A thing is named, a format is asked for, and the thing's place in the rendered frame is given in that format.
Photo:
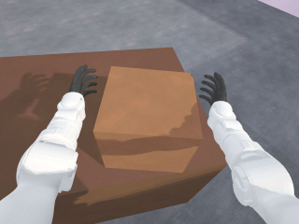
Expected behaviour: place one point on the robot left forearm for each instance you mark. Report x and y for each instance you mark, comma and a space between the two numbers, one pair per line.
64, 128

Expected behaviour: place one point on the robot right upper arm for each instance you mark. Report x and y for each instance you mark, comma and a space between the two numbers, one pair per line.
265, 186

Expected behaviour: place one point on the robot left upper arm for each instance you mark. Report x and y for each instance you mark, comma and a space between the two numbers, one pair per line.
47, 171

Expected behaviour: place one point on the robot left hand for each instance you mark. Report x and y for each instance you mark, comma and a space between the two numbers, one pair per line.
78, 81

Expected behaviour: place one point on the carton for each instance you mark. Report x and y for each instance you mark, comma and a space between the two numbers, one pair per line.
148, 120

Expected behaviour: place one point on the robot right hand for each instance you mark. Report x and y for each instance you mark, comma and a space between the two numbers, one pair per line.
219, 89

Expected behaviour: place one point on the pedestal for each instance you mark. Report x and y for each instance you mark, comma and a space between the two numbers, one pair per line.
31, 87

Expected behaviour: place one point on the robot right forearm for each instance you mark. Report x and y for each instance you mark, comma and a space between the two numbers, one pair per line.
232, 139

